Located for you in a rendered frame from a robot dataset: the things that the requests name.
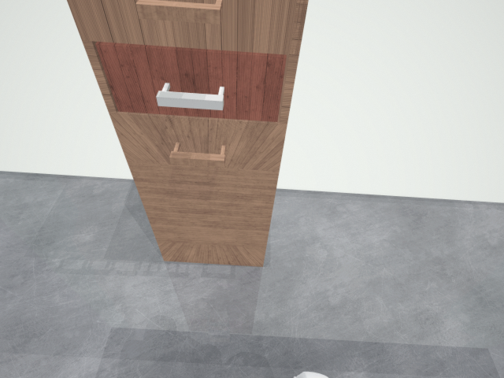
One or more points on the handle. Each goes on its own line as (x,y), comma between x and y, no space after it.
(179,11)
(190,100)
(185,158)

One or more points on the cabinet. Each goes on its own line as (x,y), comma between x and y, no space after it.
(202,214)

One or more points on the drawer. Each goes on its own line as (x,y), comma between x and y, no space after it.
(252,81)

